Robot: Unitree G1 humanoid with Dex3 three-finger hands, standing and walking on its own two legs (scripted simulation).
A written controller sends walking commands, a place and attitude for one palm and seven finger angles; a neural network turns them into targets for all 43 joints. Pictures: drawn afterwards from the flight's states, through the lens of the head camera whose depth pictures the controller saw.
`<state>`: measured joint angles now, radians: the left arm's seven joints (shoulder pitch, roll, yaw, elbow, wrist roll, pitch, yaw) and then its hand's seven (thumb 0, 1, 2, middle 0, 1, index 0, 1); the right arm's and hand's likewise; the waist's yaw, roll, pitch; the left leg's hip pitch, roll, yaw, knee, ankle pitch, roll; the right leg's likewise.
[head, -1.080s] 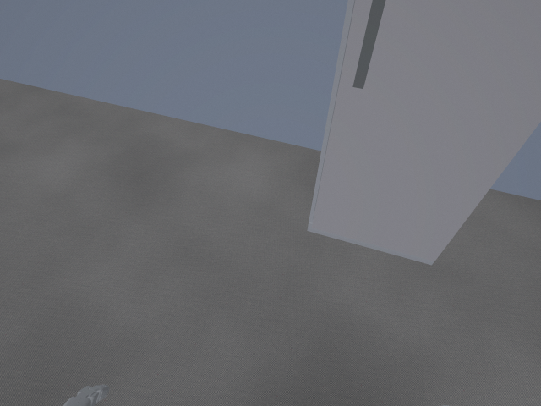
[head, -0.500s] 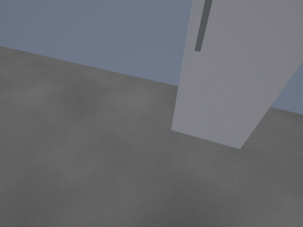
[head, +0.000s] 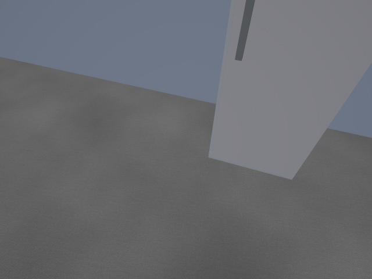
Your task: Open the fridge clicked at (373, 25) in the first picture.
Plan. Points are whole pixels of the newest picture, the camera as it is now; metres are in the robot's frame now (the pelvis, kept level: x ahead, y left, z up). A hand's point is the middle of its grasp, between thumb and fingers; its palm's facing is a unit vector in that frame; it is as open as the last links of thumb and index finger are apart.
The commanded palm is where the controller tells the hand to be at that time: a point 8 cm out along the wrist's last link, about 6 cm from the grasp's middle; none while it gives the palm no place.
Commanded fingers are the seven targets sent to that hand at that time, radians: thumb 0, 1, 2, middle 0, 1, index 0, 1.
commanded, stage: look at it before walking up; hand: left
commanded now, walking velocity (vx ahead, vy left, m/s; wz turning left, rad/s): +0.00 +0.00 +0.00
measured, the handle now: out of the picture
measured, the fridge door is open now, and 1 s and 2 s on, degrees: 0 0 0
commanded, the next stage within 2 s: walk to a spot facing it in 0.46 s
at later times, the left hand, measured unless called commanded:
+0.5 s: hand out of the picture +0.08 +0.25 -0.15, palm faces -0.02 -0.94 -0.34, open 7.4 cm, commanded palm none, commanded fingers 0.00 0.90 0.90 -0.20 -0.30 -0.20 -0.30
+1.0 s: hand out of the picture +0.07 +0.17 -0.18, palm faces -0.15 -0.94 -0.29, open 7.4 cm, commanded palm none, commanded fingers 0.00 0.90 0.90 -0.20 -0.30 -0.20 -0.30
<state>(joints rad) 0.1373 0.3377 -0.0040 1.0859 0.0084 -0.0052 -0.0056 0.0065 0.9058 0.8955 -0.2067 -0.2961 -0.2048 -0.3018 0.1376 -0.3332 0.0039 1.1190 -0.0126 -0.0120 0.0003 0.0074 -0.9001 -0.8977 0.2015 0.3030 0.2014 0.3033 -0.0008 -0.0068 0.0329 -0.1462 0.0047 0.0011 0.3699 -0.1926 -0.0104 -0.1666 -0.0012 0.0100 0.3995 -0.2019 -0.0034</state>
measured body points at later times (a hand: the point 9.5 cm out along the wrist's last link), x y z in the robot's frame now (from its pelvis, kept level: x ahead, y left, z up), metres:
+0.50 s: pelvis +0.01 +0.00 +0.00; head +0.02 +0.00 +0.45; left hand +0.08 +0.30 -0.13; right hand +0.09 -0.29 -0.13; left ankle +0.01 +0.13 -0.75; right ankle +0.01 -0.12 -0.75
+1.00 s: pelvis -0.01 -0.03 -0.03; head +0.02 -0.07 +0.42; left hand +0.08 +0.22 -0.16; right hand +0.02 -0.29 -0.19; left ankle +0.00 +0.12 -0.72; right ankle +0.00 -0.11 -0.75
